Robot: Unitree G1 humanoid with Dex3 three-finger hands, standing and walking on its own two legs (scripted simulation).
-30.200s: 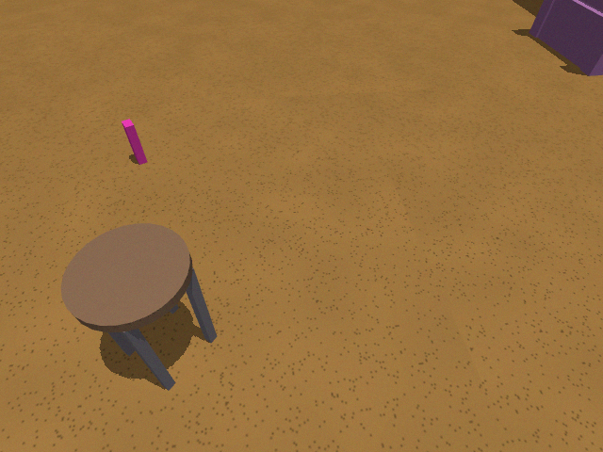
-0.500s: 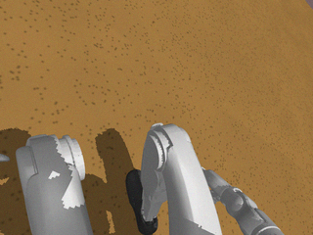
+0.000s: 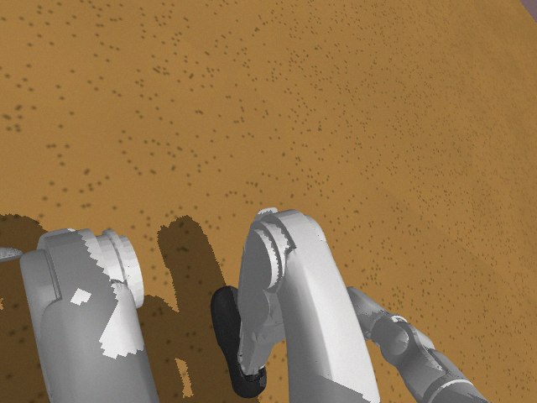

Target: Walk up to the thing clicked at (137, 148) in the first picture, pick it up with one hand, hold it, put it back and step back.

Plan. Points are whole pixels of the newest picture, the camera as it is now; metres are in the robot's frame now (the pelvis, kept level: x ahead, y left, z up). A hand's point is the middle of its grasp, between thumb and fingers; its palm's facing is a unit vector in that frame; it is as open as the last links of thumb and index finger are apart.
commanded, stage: close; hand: left
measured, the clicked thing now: out of the picture +0.39 +0.31 -0.17
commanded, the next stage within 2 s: settle in 1.16 s
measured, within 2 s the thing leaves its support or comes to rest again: leaves its support in 1.58 s
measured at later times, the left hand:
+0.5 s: hand out of the picture +0.38 +0.31 -0.15, palm faces +0.42 -0.91 +0.00, open 9.8 cm
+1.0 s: hand out of the picture +0.38 +0.31 -0.15, palm faces +0.41 -0.91 +0.01, open 9.6 cm
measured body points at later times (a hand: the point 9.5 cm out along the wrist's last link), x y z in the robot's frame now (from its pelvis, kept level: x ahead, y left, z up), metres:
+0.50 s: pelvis +0.00 +0.00 +0.00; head +0.20 +0.18 +0.36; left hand +0.35 +0.35 -0.15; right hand +0.20 -0.23 -0.04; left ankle +0.08 +0.13 -0.24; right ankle +0.13 -0.12 -0.24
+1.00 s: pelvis +0.00 +0.01 +0.00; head +0.20 +0.19 +0.35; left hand +0.36 +0.36 -0.15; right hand +0.19 -0.23 -0.03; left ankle +0.08 +0.13 -0.24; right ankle +0.13 -0.12 -0.24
